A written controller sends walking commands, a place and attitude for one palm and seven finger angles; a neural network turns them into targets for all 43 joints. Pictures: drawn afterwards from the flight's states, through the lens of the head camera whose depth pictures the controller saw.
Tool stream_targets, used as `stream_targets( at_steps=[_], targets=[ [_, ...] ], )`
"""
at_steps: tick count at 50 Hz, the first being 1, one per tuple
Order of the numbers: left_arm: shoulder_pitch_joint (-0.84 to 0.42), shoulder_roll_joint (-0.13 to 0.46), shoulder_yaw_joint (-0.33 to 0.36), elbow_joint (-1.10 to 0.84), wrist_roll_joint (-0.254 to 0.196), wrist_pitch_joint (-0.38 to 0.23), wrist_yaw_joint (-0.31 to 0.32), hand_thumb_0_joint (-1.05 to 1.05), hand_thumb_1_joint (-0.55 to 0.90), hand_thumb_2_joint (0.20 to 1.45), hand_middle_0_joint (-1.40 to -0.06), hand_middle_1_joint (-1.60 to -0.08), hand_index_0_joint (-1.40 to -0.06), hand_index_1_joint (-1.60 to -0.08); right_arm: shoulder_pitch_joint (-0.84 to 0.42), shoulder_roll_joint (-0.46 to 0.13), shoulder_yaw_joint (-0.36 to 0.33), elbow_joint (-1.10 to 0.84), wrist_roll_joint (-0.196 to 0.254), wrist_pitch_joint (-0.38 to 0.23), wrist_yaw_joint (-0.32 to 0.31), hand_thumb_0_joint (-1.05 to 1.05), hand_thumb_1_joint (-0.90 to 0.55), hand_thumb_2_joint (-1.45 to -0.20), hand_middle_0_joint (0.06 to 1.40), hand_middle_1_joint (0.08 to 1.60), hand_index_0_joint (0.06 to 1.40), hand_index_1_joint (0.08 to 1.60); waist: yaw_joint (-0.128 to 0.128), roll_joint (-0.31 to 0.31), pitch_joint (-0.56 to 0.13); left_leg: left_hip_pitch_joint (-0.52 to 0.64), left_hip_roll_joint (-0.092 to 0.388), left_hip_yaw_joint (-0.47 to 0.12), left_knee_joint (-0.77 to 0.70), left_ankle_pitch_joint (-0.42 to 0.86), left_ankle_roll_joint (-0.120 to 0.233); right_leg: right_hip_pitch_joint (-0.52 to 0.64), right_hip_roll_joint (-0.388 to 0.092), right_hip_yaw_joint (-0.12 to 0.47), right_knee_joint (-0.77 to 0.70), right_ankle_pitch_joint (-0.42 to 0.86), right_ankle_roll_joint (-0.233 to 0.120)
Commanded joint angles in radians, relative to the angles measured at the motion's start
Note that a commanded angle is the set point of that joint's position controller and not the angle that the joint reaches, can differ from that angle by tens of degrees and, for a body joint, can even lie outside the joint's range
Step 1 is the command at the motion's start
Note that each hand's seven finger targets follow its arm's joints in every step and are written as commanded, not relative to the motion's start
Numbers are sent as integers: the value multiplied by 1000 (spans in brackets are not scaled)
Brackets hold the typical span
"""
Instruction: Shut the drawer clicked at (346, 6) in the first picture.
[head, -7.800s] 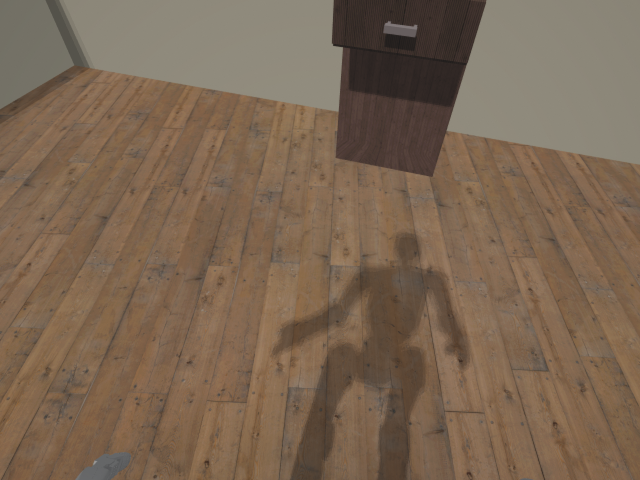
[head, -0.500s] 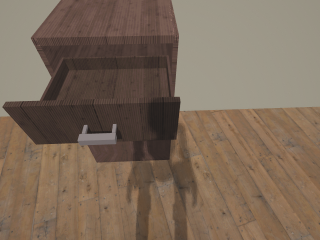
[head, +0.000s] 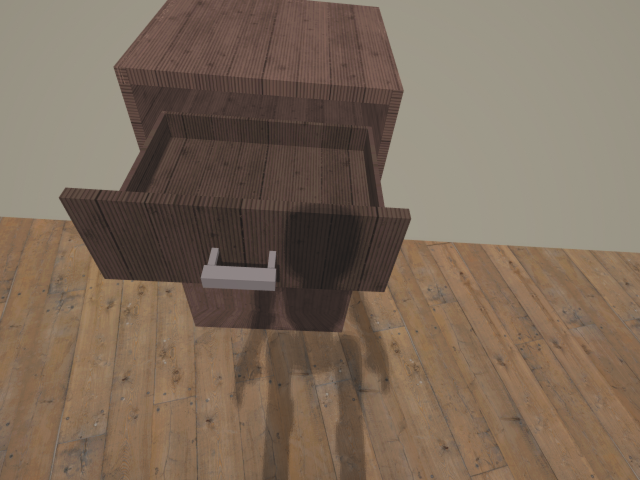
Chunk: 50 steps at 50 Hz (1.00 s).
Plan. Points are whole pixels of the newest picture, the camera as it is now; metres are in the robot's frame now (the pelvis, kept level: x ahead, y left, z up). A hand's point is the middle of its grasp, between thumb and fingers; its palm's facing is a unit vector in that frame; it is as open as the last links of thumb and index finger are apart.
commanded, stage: shuffle to correct the standing spot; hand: left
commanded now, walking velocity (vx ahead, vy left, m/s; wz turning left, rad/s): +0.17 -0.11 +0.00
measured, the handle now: (241, 266) +0.39 +0.14 +0.02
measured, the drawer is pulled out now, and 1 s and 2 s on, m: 0.30 0.30 0.30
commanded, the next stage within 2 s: come to a stop and stand still in 0.70 s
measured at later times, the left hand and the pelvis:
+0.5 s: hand out of the picture -0.02 +0.14 -0.20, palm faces +0.06 -0.99 -0.10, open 7.4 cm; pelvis +0.06 -0.01 -0.01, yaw +1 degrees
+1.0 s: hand (260, 444) +0.21 +0.09 -0.17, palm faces +0.00 -0.98 -0.20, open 7.4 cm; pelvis +0.12 -0.08 -0.01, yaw +1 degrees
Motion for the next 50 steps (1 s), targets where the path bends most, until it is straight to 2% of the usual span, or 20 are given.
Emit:
stream_targets(
  at_steps=[1,4,9,13,17,20,22,24,25,27,31,36,40,43,44,45,46,47,49,50],
  targets=[
    [83,61,7,-17,7,-2,-2,0,900,900,-200,-300,-200,-300,44,-156,-31,-25,-2,-7,-7,0,-900,-900,200,300,200,300,-10,92,47,24,183,-241,-224,-299,-25,-107,-28,5,-18,-80,-56],
    [99,56,10,-14,17,9,-9,0,900,900,-200,-300,-200,-300,48,-183,-46,-25,-5,3,-9,0,-900,-900,200,300,200,300,-10,137,94,-18,231,-314,-303,-478,3,-162,1,-35,73,-132,-61],
    [140,35,15,-5,15,9,-20,0,900,900,-200,-300,-200,-300,54,-176,-52,-26,-7,-1,-13,0,-900,-900,200,300,200,300,3,105,53,-35,257,-315,-272,-432,50,-142,0,-37,106,-106,-71],
    [174,48,22,8,9,-10,-18,0,900,900,-200,-300,-200,-300,38,-124,-41,-26,-5,-10,-11,0,-900,-900,200,300,200,300,15,39,46,-105,156,-217,-157,-343,6,-50,-45,35,-54,-120,-96],
    [187,88,35,23,1,-19,-4,0,900,900,-200,-300,-200,-300,27,-55,-26,-34,-3,-17,-4,0,-900,-900,200,300,200,300,11,-167,83,-189,34,-30,142,-168,-31,-27,-190,202,-192,-167,-167],
    [183,85,38,21,3,-25,-2,0,900,900,-200,-300,-200,-300,41,-38,-24,-30,-5,-23,0,0,-900,-900,200,300,200,300,-2,-100,79,-148,45,-9,155,-139,-28,-31,-194,150,-131,29,-189],
    [156,63,32,23,2,-22,-6,0,900,900,-200,-300,-200,-300,112,-46,-22,7,-5,-33,-3,0,-900,-900,200,300,200,300,-34,15,69,9,83,-50,34,12,-17,-113,-106,35,10,113,-139],
    [133,25,21,6,4,-23,-10,0,900,900,-200,-300,-200,-300,281,-148,-45,66,-14,-41,-25,0,-900,-900,200,300,200,300,-81,323,15,261,310,-388,-112,300,96,-336,24,-105,353,-62,-66],
    [66,44,21,-29,10,-22,-8,0,900,900,-200,-300,-200,-300,357,-163,-45,83,-17,-38,-39,0,-900,-900,200,300,200,300,-110,342,56,335,396,-490,-146,539,158,-485,33,-57,540,-295,-66],
    [14,58,38,-36,10,-16,-11,0,900,900,-200,-300,-200,-300,331,-131,-32,79,-17,-42,-47,0,-900,-900,200,300,200,300,-82,156,66,259,426,-418,-115,700,183,-503,-23,25,679,-246,-76],
    [16,-7,39,-45,6,8,-34,0,900,900,-200,-300,-200,-300,211,-132,-35,25,-15,-52,-44,0,-900,-900,200,300,200,300,-26,105,56,132,348,-259,-183,454,135,-436,-41,9,645,-80,-48],
    [-76,-3,47,-90,5,23,-49,0,900,900,-200,-300,-200,-300,194,-120,-38,19,-21,-48,-37,0,-900,-900,200,300,200,300,-28,193,82,79,298,-158,-227,284,95,-411,-47,-29,480,18,-36],
    [-127,10,54,-124,3,17,-53,0,900,900,-200,-300,-200,-300,174,-146,-56,4,-29,-33,-31,0,-900,-900,200,300,200,300,-39,201,81,43,312,-162,-189,194,80,-294,-27,-60,273,1,-42],
    [39,53,65,-69,2,-19,-37,0,900,900,-200,-300,-200,-300,168,-122,-47,7,-18,-23,-17,0,-900,-900,200,300,200,300,36,44,-38,-10,189,-86,29,65,-10,47,-3,-49,4,171,-26],
    [107,123,74,-44,6,-36,-22,0,900,900,-200,-300,-200,-300,200,-70,-36,7,-7,-24,-8,0,-900,-900,200,300,200,300,57,-131,-119,-133,103,-21,180,-157,-57,211,-162,127,-25,312,-64],
    [101,203,84,-57,-1,-36,-13,0,900,900,-200,-300,-200,-300,231,-30,-31,-12,2,-12,-11,0,-900,-900,200,300,200,300,33,-275,-163,-174,44,-3,324,-451,-85,190,-360,328,-117,424,-154],
    [64,200,76,-72,-5,-29,-12,0,900,900,-200,-300,-200,-300,204,-42,-34,-13,3,1,-18,0,-900,-900,200,300,200,300,36,-179,-118,-136,70,-65,409,-493,-82,59,-380,341,-161,402,-218],
    [-7,200,72,-91,5,-21,-12,0,900,900,-200,-300,-200,-300,215,-16,-29,-13,1,-6,-12,0,-900,-900,200,300,200,300,-6,-83,-16,-118,72,-61,413,-443,-78,-76,-352,275,-139,385,-220],
    [-46,162,71,-99,8,-34,2,0,900,900,-200,-300,-200,-300,191,-31,-35,-2,8,6,-18,0,-900,-900,200,300,200,300,-7,-235,-52,-159,86,-65,448,-405,-101,0,-321,249,-41,862,-234],
    [-52,160,71,-101,9,-28,9,0,900,900,-200,-300,-200,-300,181,-41,-43,-5,15,10,-22,0,-900,-900,200,300,200,300,-4,-182,-71,-148,74,-65,434,-399,-111,16,-326,210,-11,963,-251]
  ],
)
